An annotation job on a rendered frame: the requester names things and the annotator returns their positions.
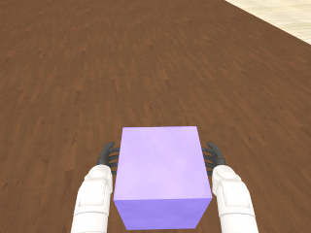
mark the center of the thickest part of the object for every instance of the robot left hand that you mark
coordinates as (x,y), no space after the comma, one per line
(104,157)

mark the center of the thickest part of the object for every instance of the robot right hand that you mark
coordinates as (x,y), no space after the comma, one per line
(216,158)

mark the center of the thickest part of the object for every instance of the robot left forearm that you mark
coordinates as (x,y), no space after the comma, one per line
(93,201)

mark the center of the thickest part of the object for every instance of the carton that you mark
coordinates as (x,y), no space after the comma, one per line
(161,181)

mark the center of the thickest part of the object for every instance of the robot right forearm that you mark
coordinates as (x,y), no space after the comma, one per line
(235,206)

